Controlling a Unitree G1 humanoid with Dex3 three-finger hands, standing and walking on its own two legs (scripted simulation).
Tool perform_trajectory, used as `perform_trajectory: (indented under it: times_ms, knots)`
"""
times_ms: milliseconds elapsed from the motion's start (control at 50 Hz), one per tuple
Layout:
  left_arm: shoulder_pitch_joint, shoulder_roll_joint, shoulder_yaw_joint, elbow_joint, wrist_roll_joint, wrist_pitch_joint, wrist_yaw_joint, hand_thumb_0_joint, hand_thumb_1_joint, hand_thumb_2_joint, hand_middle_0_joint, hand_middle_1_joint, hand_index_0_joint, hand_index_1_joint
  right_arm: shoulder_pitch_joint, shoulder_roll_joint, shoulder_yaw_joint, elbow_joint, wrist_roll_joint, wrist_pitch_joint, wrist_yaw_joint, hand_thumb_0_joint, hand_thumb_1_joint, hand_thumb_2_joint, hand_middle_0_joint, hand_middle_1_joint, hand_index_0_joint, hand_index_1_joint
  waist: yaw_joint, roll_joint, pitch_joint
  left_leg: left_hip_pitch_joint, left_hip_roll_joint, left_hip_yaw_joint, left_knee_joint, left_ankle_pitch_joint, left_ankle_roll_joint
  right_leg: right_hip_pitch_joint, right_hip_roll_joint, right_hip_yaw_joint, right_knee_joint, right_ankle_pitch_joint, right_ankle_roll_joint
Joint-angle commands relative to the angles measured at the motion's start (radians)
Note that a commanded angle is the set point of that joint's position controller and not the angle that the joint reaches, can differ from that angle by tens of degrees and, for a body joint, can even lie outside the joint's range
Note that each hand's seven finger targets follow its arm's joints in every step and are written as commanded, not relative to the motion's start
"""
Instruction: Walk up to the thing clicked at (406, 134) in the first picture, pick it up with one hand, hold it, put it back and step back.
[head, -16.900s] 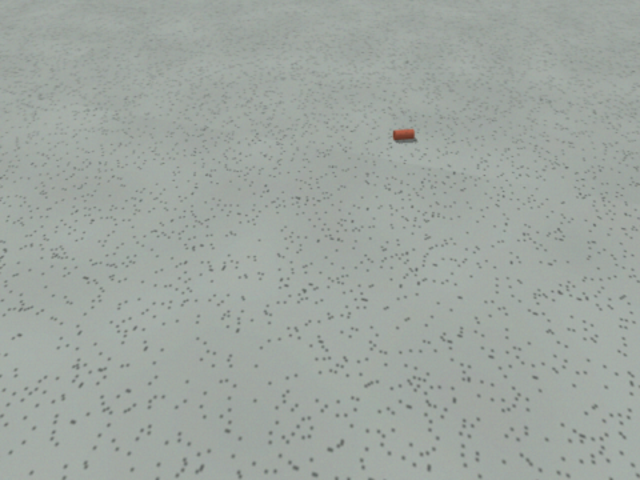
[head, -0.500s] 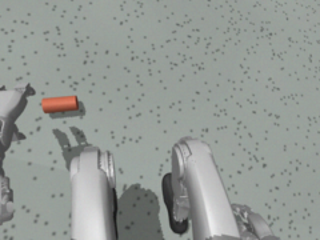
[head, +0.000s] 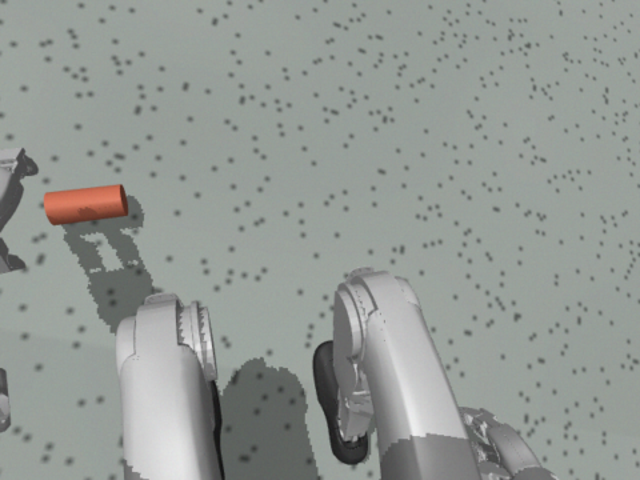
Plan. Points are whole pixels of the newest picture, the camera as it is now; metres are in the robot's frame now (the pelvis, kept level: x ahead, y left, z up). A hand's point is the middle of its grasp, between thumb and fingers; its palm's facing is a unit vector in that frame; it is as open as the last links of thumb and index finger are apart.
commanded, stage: rise first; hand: left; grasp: from above
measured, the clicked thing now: (88, 204) +0.48 +0.29 -0.31
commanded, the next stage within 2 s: approach in 1.76 s
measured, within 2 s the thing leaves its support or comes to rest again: neither
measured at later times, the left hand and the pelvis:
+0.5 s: hand (13, 220) +0.43 +0.34 -0.19, palm faces -0.45 -0.08 -0.89, open 13.5 cm; pelvis +0.00 +0.00 -0.01, yaw -1 degrees
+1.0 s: hand (19, 214) +0.44 +0.34 -0.20, palm faces -0.45 -0.08 -0.89, open 13.7 cm; pelvis +0.00 +0.00 -0.02, yaw -2 degrees
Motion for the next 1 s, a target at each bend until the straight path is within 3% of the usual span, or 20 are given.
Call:
perform_trajectory:
  times_ms: [0,200,240,300,480,520,680,720,860,980]
  knots:
    - [-0.272,0.290,0.040,-0.114,-0.019,-0.001,0.037,0.000,-0.348,0.842,-0.244,-0.830,-0.245,-0.828,0.208,-0.248,-0.077,-0.009,0.003,0.000,-0.010,0.000,-0.907,-0.903,0.199,0.300,0.200,0.300,0.001,0.294,-0.688,0.552,-0.004,0.053,-0.241,0.228,0.023,0.290,0.028,-0.054,-0.222,0.242,-0.058]
    - [-0.280,0.311,0.047,-0.088,-0.016,0.004,0.045,0.000,-0.390,0.874,-0.203,-0.881,-0.207,-0.876,0.207,-0.254,-0.060,-0.013,0.003,-0.005,-0.010,0.000,-0.907,-0.903,0.199,0.300,0.200,0.300,-0.003,0.315,-0.669,0.533,-0.006,0.054,-0.233,0.199,0.022,0.281,0.029,-0.059,-0.216,0.220,-0.057]
    - [-0.289,0.308,0.049,-0.086,-0.018,0.006,0.047,0.000,-0.483,0.967,-0.193,-0.846,-0.160,-0.881,0.210,-0.259,-0.059,-0.010,0.001,-0.006,-0.010,0.000,-0.911,-0.904,0.199,0.300,0.199,0.300,-0.007,0.321,-0.671,0.536,-0.005,0.049,-0.232,0.210,0.020,0.273,0.028,-0.062,-0.204,0.230,-0.056]
    - [-0.313,0.296,0.025,-0.092,-0.012,0.009,0.045,0.000,-0.433,0.916,-0.188,-0.883,-0.181,-0.890,0.213,-0.263,-0.058,-0.013,0.000,-0.008,-0.006,0.000,-0.907,-0.903,0.199,0.300,0.200,0.300,-0.026,0.346,-0.668,0.549,-0.002,0.036,-0.241,0.207,0.015,0.253,0.028,-0.070,-0.194,0.227,-0.059]
    - [-0.307,0.317,0.042,-0.068,-0.012,0.005,0.057,0.000,-0.450,0.928,-0.171,-0.903,-0.165,-0.909,0.217,-0.264,-0.040,-0.013,0.000,-0.013,-0.005,0.000,-0.907,-0.902,0.199,0.300,0.199,0.300,-0.026,0.343,-0.654,0.533,-0.006,0.042,-0.228,0.205,0.018,0.263,0.029,-0.072,-0.194,0.228,-0.054]
    - [-0.317,0.307,0.032,-0.062,-0.007,0.004,0.061,0.000,-0.458,0.937,-0.164,-0.907,-0.157,-0.913,0.219,-0.267,-0.039,-0.016,-0.002,-0.013,-0.004,0.000,-0.906,-0.902,0.199,0.300,0.200,0.300,-0.041,0.346,-0.659,0.529,-0.004,0.040,-0.223,0.214,0.016,0.265,0.030,-0.077,-0.188,0.239,-0.054]
    - [-0.335,0.331,0.033,-0.014,0.001,0.016,0.072,0.000,-0.481,0.954,-0.155,-0.920,-0.145,-0.929,0.220,-0.270,-0.026,-0.010,-0.003,-0.023,-0.005,0.000,-0.908,-0.903,0.199,0.300,0.200,0.300,-0.046,0.335,-0.633,0.505,-0.006,0.047,-0.211,0.185,0.020,0.258,0.031,-0.073,-0.195,0.220,-0.057]
    - [-0.351,0.331,0.027,-0.008,0.001,0.013,0.074,0.000,-0.474,0.951,-0.147,-0.927,-0.142,-0.933,0.221,-0.273,-0.019,-0.012,-0.010,-0.024,-0.004,0.000,-0.905,-0.901,0.200,0.300,0.200,0.300,-0.061,0.344,-0.635,0.501,-0.005,0.042,-0.208,0.193,0.019,0.264,0.031,-0.079,-0.189,0.228,-0.053]
    - [-0.348,0.346,0.020,0.012,0.006,0.012,0.066,0.000,-0.472,0.947,-0.151,-0.930,-0.145,-0.935,0.217,-0.273,-0.012,-0.017,-0.011,-0.031,-0.001,0.000,-0.906,-0.902,0.200,0.300,0.200,0.300,-0.063,0.343,-0.614,0.469,-0.007,0.042,-0.212,0.148,0.020,0.256,0.034,-0.080,-0.195,0.191,-0.059]
    - [-0.338,0.365,0.038,-0.033,-0.008,0.012,0.064,0.000,-0.474,0.947,-0.152,-0.929,-0.146,-0.935,0.226,-0.277,-0.013,-0.016,-0.011,-0.036,0.000,0.000,-0.906,-0.902,0.200,0.300,0.200,0.300,-0.056,0.363,-0.634,0.505,-0.003,0.042,-0.202,0.203,0.015,0.273,0.030,-0.078,-0.182,0.240,-0.057]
